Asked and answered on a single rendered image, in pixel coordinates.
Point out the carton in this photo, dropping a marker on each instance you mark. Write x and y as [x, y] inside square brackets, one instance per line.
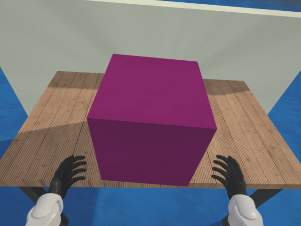
[151, 121]

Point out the robot left hand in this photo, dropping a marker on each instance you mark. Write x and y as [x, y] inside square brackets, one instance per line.
[62, 179]

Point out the robot right hand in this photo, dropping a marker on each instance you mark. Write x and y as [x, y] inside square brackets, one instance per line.
[234, 178]

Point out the left robot forearm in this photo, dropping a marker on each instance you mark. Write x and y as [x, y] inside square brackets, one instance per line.
[46, 212]

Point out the table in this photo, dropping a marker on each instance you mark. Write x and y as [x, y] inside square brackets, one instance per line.
[57, 128]

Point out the right robot forearm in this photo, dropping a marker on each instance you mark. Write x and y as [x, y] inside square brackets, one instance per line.
[243, 212]

